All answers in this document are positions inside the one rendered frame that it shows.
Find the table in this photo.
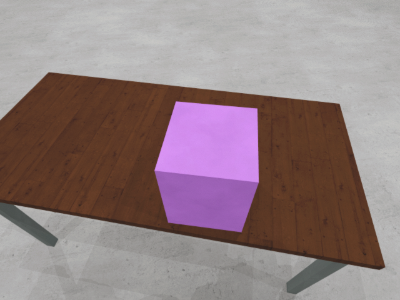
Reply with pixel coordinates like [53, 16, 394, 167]
[0, 72, 385, 294]

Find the carton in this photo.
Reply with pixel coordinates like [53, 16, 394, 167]
[154, 101, 259, 232]

